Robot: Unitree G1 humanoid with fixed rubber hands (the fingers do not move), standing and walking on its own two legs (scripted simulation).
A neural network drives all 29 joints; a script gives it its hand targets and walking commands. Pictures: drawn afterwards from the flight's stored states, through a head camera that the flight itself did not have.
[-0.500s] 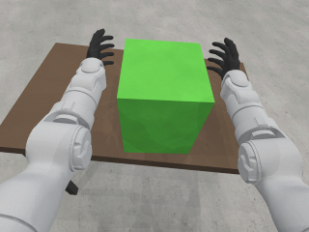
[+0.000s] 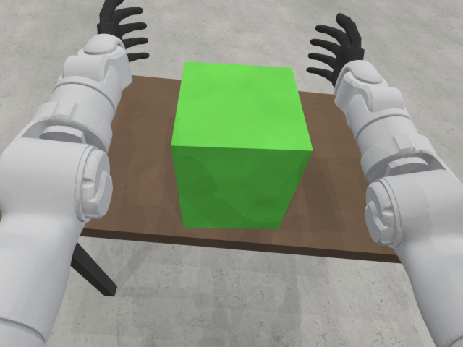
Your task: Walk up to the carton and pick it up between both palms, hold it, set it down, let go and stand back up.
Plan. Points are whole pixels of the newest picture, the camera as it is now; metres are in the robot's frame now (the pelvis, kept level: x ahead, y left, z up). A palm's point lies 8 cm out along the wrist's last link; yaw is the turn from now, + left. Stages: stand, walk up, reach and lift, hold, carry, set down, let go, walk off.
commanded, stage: set down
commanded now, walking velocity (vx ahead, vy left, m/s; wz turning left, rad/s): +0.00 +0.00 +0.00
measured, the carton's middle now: (234, 151) +0.46 +0.00 +0.05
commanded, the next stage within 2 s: none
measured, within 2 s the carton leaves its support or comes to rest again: neither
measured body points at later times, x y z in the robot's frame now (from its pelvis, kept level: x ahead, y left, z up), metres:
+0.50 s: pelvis -0.02 +0.00 +0.00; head -0.02 +0.01 +0.45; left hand +0.43 +0.20 +0.18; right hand +0.43 -0.20 +0.20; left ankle +0.00 +0.15 -0.74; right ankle -0.01 -0.13 -0.74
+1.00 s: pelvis -0.01 +0.00 +0.00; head -0.02 +0.01 +0.45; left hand +0.40 +0.21 +0.10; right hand +0.41 -0.19 +0.13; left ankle +0.00 +0.15 -0.74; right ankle -0.01 -0.13 -0.74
